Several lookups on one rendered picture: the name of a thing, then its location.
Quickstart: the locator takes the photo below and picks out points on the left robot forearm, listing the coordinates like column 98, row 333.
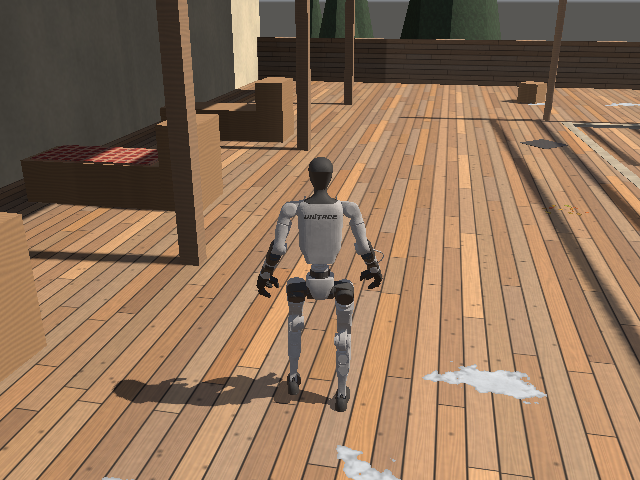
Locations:
column 270, row 263

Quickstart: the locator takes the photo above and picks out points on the robot torso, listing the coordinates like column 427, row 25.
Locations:
column 320, row 235

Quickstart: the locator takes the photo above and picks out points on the left robot upper arm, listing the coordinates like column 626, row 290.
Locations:
column 288, row 210

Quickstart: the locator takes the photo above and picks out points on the right robot upper arm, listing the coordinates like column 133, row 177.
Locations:
column 351, row 210

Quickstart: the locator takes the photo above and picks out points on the robot left hand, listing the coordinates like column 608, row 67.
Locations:
column 261, row 283

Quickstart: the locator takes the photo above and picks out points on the robot right hand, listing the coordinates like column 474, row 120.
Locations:
column 368, row 275

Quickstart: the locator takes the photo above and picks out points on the left robot thigh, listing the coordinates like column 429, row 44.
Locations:
column 296, row 290

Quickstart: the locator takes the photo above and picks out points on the right robot forearm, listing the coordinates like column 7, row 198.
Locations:
column 370, row 260

